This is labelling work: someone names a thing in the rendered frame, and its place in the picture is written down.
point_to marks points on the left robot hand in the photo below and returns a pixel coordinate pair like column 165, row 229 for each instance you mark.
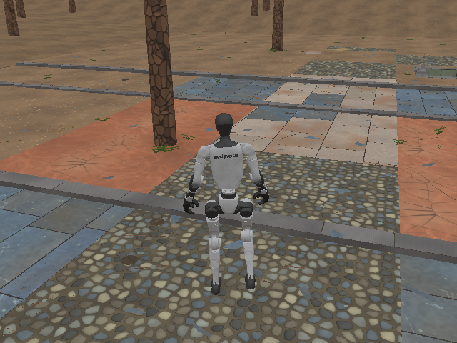
column 187, row 204

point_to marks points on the robot right upper arm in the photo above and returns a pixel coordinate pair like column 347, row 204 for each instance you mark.
column 248, row 150

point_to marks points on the right robot hand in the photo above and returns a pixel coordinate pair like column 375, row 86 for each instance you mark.
column 265, row 197

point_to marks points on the robot left forearm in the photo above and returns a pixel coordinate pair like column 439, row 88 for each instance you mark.
column 191, row 190

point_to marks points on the humanoid robot torso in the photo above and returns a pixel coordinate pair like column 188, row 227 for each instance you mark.
column 227, row 171

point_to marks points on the robot left upper arm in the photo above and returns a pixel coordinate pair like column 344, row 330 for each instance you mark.
column 203, row 152

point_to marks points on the robot right forearm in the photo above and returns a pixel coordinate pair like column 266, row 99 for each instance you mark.
column 261, row 184

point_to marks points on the right robot foot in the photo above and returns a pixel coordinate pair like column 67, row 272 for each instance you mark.
column 250, row 283

